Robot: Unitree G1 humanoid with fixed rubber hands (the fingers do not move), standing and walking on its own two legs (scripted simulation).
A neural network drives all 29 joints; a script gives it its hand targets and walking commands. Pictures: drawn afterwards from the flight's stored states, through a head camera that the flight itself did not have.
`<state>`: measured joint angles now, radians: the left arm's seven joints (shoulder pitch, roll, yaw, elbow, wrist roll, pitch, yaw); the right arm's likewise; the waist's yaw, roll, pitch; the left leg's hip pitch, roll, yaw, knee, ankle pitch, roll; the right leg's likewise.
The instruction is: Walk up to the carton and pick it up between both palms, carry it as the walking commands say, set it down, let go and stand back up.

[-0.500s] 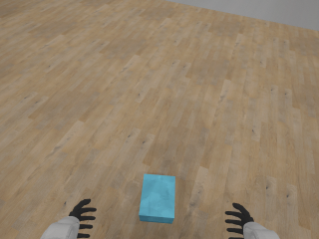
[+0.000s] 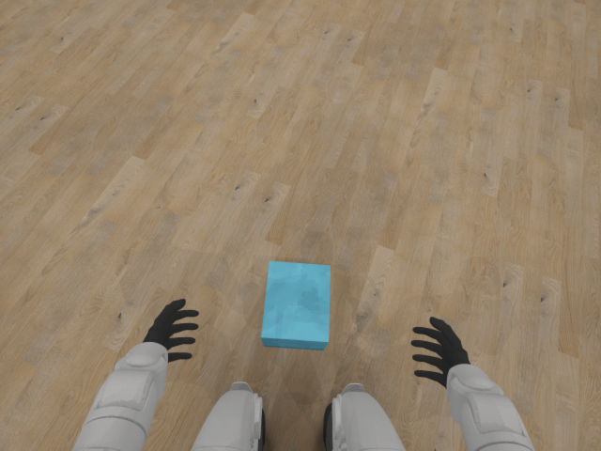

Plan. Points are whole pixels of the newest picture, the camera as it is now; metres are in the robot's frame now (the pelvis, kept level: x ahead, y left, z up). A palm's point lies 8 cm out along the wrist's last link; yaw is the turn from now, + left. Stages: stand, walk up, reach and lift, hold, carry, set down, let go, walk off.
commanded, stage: reach and lift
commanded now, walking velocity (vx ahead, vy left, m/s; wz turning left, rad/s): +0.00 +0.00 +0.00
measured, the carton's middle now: (296, 306) +0.45 +0.00 -0.63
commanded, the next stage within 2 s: none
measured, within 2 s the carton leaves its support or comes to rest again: neither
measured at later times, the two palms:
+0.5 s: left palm (199, 259) +0.40 +0.17 -0.13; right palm (414, 274) +0.39 -0.19 -0.13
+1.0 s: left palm (217, 232) +0.47 +0.16 -0.17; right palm (402, 245) +0.46 -0.19 -0.17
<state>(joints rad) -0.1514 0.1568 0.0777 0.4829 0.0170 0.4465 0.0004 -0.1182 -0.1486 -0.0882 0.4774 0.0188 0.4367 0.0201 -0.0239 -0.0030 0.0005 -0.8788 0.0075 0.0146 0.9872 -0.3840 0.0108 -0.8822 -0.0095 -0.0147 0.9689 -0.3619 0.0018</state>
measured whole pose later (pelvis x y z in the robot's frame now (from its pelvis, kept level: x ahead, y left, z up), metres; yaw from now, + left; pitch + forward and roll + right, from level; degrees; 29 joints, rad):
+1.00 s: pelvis -0.01 -0.01 -0.06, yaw +0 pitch +46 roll +0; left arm -1.00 0.14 0.33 0.87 0.10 0.06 0.04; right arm -0.96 -0.11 -0.38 0.82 -0.08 0.05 -0.06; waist -0.02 -0.01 -0.11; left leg -1.57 -0.02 -0.02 1.10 -0.33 -0.01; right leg -1.58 0.01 0.02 1.10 -0.31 0.00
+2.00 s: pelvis -0.06 +0.00 -0.31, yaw +0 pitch +43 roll +0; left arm -1.31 0.32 0.09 1.09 -0.18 0.02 0.12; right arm -1.27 -0.27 -0.13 1.05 0.19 0.02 -0.14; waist -0.03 0.00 0.19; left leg -2.27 -0.05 -0.02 2.08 -0.56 -0.02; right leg -2.28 0.05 0.02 2.07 -0.53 0.03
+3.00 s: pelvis -0.06 -0.01 -0.34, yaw +0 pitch +37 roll +0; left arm -1.47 0.30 0.02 1.25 -0.19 -0.04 0.10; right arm -1.48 -0.27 -0.06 1.28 0.23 -0.05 -0.12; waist -0.02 -0.01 0.36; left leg -2.29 -0.02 -0.01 2.21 -0.57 -0.01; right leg -2.30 0.01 -0.01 2.19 -0.54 0.01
